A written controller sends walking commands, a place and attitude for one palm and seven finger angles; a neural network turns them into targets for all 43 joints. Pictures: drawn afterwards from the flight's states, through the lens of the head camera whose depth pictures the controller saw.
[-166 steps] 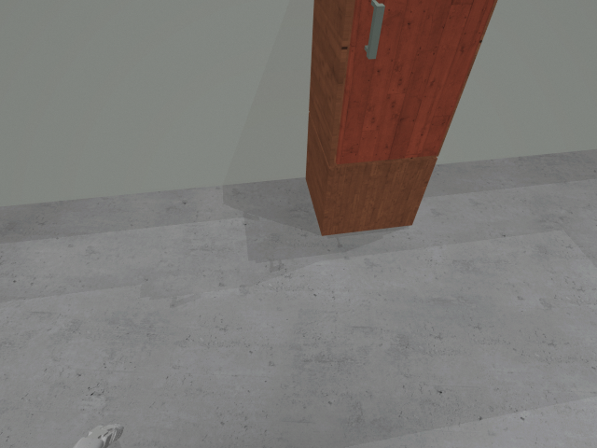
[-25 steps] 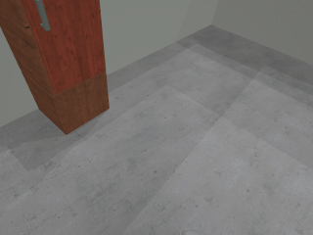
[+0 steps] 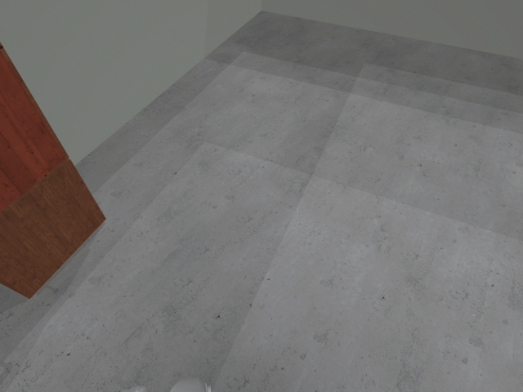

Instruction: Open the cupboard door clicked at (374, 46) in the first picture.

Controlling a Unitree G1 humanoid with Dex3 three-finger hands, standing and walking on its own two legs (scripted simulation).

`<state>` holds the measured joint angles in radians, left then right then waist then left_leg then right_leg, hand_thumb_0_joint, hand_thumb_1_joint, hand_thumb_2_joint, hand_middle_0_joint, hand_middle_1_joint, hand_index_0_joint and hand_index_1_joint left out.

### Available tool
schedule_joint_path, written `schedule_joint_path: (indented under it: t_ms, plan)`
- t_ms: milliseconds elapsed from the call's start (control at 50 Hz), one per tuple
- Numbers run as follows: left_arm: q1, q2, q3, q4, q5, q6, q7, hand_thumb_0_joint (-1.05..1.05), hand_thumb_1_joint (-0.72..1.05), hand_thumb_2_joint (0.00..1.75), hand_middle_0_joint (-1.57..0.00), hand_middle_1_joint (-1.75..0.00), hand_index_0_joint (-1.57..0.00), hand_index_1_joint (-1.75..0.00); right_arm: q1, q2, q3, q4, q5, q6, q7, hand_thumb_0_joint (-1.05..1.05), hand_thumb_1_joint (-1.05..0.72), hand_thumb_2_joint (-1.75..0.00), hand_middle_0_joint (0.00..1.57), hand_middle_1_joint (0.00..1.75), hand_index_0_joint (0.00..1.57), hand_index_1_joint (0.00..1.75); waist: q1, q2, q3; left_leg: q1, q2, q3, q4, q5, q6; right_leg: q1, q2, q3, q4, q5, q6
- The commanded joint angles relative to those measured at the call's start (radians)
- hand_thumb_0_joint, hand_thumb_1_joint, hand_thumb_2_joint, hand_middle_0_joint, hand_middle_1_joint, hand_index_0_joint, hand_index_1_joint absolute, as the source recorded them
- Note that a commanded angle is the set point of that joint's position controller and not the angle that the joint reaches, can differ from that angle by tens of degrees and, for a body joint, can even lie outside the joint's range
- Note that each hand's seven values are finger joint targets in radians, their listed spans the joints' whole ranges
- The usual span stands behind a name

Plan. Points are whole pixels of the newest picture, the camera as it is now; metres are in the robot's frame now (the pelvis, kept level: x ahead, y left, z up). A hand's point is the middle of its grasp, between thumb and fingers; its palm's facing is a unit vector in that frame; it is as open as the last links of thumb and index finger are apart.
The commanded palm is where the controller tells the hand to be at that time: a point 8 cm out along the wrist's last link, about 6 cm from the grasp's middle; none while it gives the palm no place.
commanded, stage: walk to a spot facing it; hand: left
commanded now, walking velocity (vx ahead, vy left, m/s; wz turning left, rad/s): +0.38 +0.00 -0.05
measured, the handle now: out of the picture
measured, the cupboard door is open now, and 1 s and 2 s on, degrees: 0 0 0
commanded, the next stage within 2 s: turn to face it in 0.88 s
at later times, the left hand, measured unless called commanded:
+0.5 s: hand (126, 367) +0.20 +0.26 -0.18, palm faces -0.01 -1.00 -0.10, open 7.4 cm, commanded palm none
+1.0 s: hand (206, 207) +0.59 +0.15 -0.18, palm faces -0.27 -0.95 -0.15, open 7.4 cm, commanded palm none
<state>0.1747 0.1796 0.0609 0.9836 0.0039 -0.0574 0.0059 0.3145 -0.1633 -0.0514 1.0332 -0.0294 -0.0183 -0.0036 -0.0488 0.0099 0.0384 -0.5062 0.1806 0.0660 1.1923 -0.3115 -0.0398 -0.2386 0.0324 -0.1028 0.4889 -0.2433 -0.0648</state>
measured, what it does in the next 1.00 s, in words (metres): walks ahead, turning right: left foot, then right foot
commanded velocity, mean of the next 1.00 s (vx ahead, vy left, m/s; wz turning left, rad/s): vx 0.32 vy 0.00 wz -0.28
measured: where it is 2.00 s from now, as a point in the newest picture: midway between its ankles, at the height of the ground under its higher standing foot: (262, 307)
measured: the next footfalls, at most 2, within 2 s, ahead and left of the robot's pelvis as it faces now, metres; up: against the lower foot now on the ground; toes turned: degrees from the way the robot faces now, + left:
left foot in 0.28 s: +0.26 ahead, +0.14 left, +0.00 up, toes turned +8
right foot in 0.94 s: +0.49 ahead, -0.08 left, +0.00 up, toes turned -24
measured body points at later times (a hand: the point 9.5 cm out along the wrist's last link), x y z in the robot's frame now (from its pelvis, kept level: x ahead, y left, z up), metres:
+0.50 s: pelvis +0.21 +0.09 +0.01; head +0.21 +0.13 +0.46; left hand +0.20 +0.31 -0.17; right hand +0.22 -0.16 -0.12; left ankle +0.22 +0.14 -0.74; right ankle +0.18 -0.08 -0.63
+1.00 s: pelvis +0.42 +0.02 -0.02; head +0.46 +0.02 +0.43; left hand +0.60 +0.20 -0.17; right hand +0.25 -0.12 -0.17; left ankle +0.28 +0.16 -0.64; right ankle +0.46 -0.06 -0.74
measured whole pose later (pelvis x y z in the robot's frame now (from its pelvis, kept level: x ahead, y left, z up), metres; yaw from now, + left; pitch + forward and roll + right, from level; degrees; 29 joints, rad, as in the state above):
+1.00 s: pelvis +0.42 +0.02 -0.02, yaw -17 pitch -1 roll -2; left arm 0.12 0.16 0.07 0.98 0.01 -0.06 -0.01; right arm 0.49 -0.08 -0.04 1.16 -0.01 -0.02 -0.01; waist -0.03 0.00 0.08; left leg -0.21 0.14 0.18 1.23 -0.48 -0.03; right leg -0.39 0.02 -0.18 0.68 -0.27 -0.11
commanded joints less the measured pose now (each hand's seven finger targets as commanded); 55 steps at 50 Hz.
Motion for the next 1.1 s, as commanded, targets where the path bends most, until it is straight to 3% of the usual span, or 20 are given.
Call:
schedule_joint_path:
  t_ms: [0, 160, 200, 240, 260, 280, 300, 360, 440, 500, 620, 760, 840, 880, 900, 920, 940, 960, 1020, 1080]
  plan:
    - [0.104, 0.092, 0.012, -0.001, 0.017, -0.022, -0.002, 0.0, 0.9, 0.9, -0.2, -0.3, -0.2, -0.3, 0.083, -0.044, -0.016, -0.037, -0.005, 0.0, 0.008, 0.0, -0.9, -0.9, 0.2, 0.3, 0.2, 0.3, 0.007, -0.15, 0.022, -0.044, -0.002, 0.007, -0.116, 0.109, -0.02, -0.035, -0.219, 0.182, -0.288, 0.179, -0.088]
    - [0.207, 0.145, 0.011, 0.043, 0.024, -0.026, 0.006, 0.0, 0.9, 0.9, -0.2, -0.3, -0.2, -0.3, -0.202, -0.057, -0.01, -0.134, 0.006, -0.029, 0.038, 0.0, -0.9, -0.9, 0.2, 0.3, 0.2, 0.3, 0.08, -0.101, 0.063, 0.0, -0.037, 0.024, -0.497, 0.111, 0.009, 0.087, -0.284, 0.244, -0.265, 0.135, -0.102]
    - [0.212, 0.157, 0.013, 0.05, 0.021, -0.024, 0.006, 0.0, 0.9, 0.9, -0.2, -0.3, -0.2, -0.3, -0.179, -0.07, -0.013, -0.125, 0.006, -0.038, 0.035, 0.0, -0.9, -0.9, 0.2, 0.3, 0.2, 0.3, 0.061, -0.08, 0.057, 0.102, -0.067, 0.053, -0.575, 0.1, 0.024, 0.084, -0.282, 0.238, -0.216, 0.182, -0.092]
    - [0.199, 0.146, 0.013, 0.055, 0.015, -0.02, 0.003, 0.0, 0.9, 0.9, -0.2, -0.3, -0.2, -0.3, 0.011, -0.123, -0.026, -0.059, -0.002, -0.05, 0.019, 0.0, -0.9, -0.9, 0.2, 0.3, 0.2, 0.3, -0.027, 0.022, -0.032, 0.42, -0.098, 0.056, -0.695, 0.121, 0.046, -0.011, -0.194, 0.155, 0.063, 0.306, -0.047]
    - [0.234, 0.09, 0.01, 0.043, 0.008, -0.018, -0.004, 0.0, 0.9, 0.9, -0.2, -0.3, -0.2, -0.3, 0.165, -0.232, -0.054, -0.022, -0.016, -0.059, 0.009, 0.0, -0.9, -0.9, 0.2, 0.3, 0.2, 0.3, -0.073, 0.249, -0.151, 0.653, 0.111, -0.217, -0.77, 0.071, 0.111, -0.179, -0.082, 0.061, 0.367, 0.104, 0.008]
    - [0.239, 0.067, -0.003, 0.02, 0.005, -0.021, -0.01, 0.0, 0.9, 0.9, -0.2, -0.3, -0.2, -0.3, 0.248, -0.3, -0.064, -0.002, -0.009, -0.053, 0.004, 0.0, -0.9, -0.9, 0.2, 0.3, 0.2, 0.3, -0.075, 0.398, -0.19, 0.742, 0.314, -0.483, -0.91, 0.081, 0.189, -0.369, 0.006, 0.025, 0.655, -0.319, 0.041]
    - [0.198, 0.108, 0.005, 0.033, 0.013, -0.015, -0.001, 0.0, 0.9, 0.9, -0.2, -0.3, -0.2, -0.3, 0.208, -0.249, -0.051, 0.005, -0.002, -0.047, -0.009, 0.0, -0.9, -0.9, 0.2, 0.3, 0.2, 0.3, -0.074, 0.284, -0.159, 0.677, 0.302, -0.478, -0.949, 0.038, 0.174, -0.394, -0.046, 0.122, 0.772, -0.279, 0.032]
    - [0.14, 0.069, 0.012, 0.056, 0.021, 0.0, -0.025, 0.0, 0.9, 0.9, -0.2, -0.3, -0.2, -0.3, 0.032, -0.118, -0.013, -0.031, 0.007, -0.066, -0.014, 0.0, -0.9, -0.9, 0.2, 0.3, 0.2, 0.3, 0.012, 0.019, 0.026, 0.392, 0.206, -0.222, -0.989, 0.1, 0.129, -0.376, -0.145, 0.127, 0.782, -0.058, 0.046]
    - [0.241, 0.0, 0.019, 0.092, 0.031, 0.05, -0.019, 0.0, 0.9, 0.9, -0.2, -0.3, -0.2, -0.3, 0.039, -0.06, -0.005, -0.002, 0.014, -0.079, -0.022, 0.0, -0.9, -0.9, 0.2, 0.3, 0.2, 0.3, 0.074, 0.128, 0.042, 0.296, 0.102, -0.001, -1.026, 0.161, 0.036, -0.331, -0.129, 0.115, 0.751, 0.081, 0.069]
    - [0.209, 0.0, 0.027, 0.079, 0.031, 0.064, -0.022, 0.0, 0.9, 0.9, -0.2, -0.3, -0.2, -0.3, 0.078, -0.059, -0.005, 0.013, 0.016, -0.081, -0.027, 0.0, -0.9, -0.9, 0.2, 0.3, 0.2, 0.3, 0.075, 0.105, 0.058, 0.336, 0.096, 0.047, -1.036, 0.215, 0.024, -0.41, -0.134, 0.109, 0.73, 0.148, 0.078]
    - [0.047, 0.005, 0.029, 0.018, 0.029, 0.069, -0.031, 0.0, 0.9, 0.9, -0.2, -0.3, -0.2, -0.3, 0.189, -0.056, -0.001, 0.06, 0.012, -0.083, -0.037, 0.0, -0.9, -0.9, 0.2, 0.3, 0.2, 0.3, 0.04, 0.087, 0.108, 0.488, 0.142, 0.074, -1.023, 0.347, 0.074, -0.553, -0.155, 0.064, 0.598, 0.145, 0.087]
    - [-0.164, -0.012, 0.009, -0.058, 0.025, 0.052, -0.042, 0.0, 0.9, 0.9, -0.2, -0.3, -0.2, -0.3, 0.308, -0.065, 0.0, 0.111, -0.005, -0.069, -0.04, 0.0, -0.9, -0.9, 0.2, 0.3, 0.2, 0.3, -0.023, 0.073, 0.147, 0.627, 0.173, 0.141, -0.955, 0.614, 0.132, -0.508, -0.116, -0.053, 0.302, 0.035, 0.041]
    - [0.013, 0.015, 0.017, -0.026, 0.028, 0.031, -0.033, 0.0, 0.9, 0.9, -0.2, -0.3, -0.2, -0.3, 0.255, -0.124, -0.015, 0.09, 0.004, -0.062, -0.037, 0.0, -0.9, -0.9, 0.2, 0.3, 0.2, 0.3, 0.072, 0.13, 0.002, 0.651, 0.162, 0.24, -0.671, 1.162, 0.107, -0.214, 0.004, -0.134, 0.176, -0.025, -0.024]
    - [0.243, 0.093, 0.042, 0.042, 0.035, 0.012, -0.025, 0.0, 0.9, 0.9, -0.2, -0.3, -0.2, -0.3, 0.19, -0.134, -0.017, 0.053, 0.018, -0.059, -0.024, 0.0, -0.9, -0.9, 0.2, 0.3, 0.2, 0.3, 0.187, 0.109, -0.126, 0.402, 0.128, 0.27, -0.303, 0.974, 0.055, 0.211, -0.019, -0.093, 0.057, 0.119, -0.064]
    - [0.352, 0.2, 0.065, 0.059, 0.032, 0.003, -0.014, 0.0, 0.9, 0.9, -0.2, -0.3, -0.2, -0.3, 0.188, -0.08, -0.012, 0.016, 0.036, -0.061, -0.016, 0.0, -0.9, -0.9, 0.2, 0.3, 0.2, 0.3, 0.222, -0.093, -0.246, 0.096, 0.003, 0.253, 0.03, 0.272, 0.011, 0.499, -0.284, 0.29, 0.034, 0.3, -0.182]
    - [0.364, 0.265, 0.075, 0.066, 0.004, 0.005, -0.003, 0.0, 0.9, 0.9, -0.2, -0.3, -0.2, -0.3, 0.157, -0.045, -0.01, -0.019, 0.038, -0.064, -0.023, 0.0, -0.9, -0.9, 0.2, 0.3, 0.2, 0.3, 0.184, -0.17, -0.308, -0.124, -0.122, 0.134, 0.32, -0.294, -0.02, 0.6, -0.475, 0.641, -0.062, 0.566, -0.3]
    - [0.304, 0.257, 0.077, 0.045, -0.005, 0.014, 0.009, 0.0, 0.9, 0.9, -0.2, -0.3, -0.2, -0.3, 0.081, -0.06, -0.016, -0.043, 0.033, -0.058, -0.026, 0.0, -0.9, -0.9, 0.2, 0.3, 0.2, 0.3, 0.18, -0.063, -0.22, -0.159, -0.063, -0.002, 0.338, -0.222, 0.002, 0.492, -0.478, 0.566, -0.114, 0.512, -0.312]
    - [0.226, 0.199, 0.062, 0.023, -0.003, 0.012, 0.015, 0.0, 0.9, 0.9, -0.2, -0.3, -0.2, -0.3, 0.037, -0.045, -0.019, -0.054, 0.026, -0.052, -0.021, 0.0, -0.9, -0.9, 0.2, 0.3, 0.2, 0.3, 0.152, 0.014, -0.076, -0.152, -0.027, -0.025, 0.294, -0.119, 0.004, 0.294, -0.429, 0.463, -0.148, 0.471, -0.257]
    - [0.078, 0.087, 0.012, 0.012, 0.014, -0.012, 0.025, 0.0, 0.9, 0.9, -0.2, -0.3, -0.2, -0.3, 0.124, 0.01, 0.001, 0.003, 0.006, -0.005, -0.021, 0.0, -0.9, -0.9, 0.2, 0.3, 0.2, 0.3, 0.019, -0.009, 0.023, 0.009, 0.01, -0.045, 0.107, -0.062, 0.0, -0.068, -0.35, 0.222, -0.206, 0.471, -0.144]
    - [0.011, 0.072, 0.003, -0.01, 0.018, -0.016, 0.023, 0.0, 0.9, 0.9, -0.2, -0.3, -0.2, -0.3, 0.199, 0.043, 0.011, 0.019, 0.014, 0.021, -0.017, 0.0, -0.9, -0.9, 0.2, 0.3, 0.2, 0.3, -0.046, -0.079, -0.002, 0.108, -0.014, -0.018, -0.125, 0.0, -0.016, -0.144, -0.271, 0.012, -0.181, 0.531, -0.085]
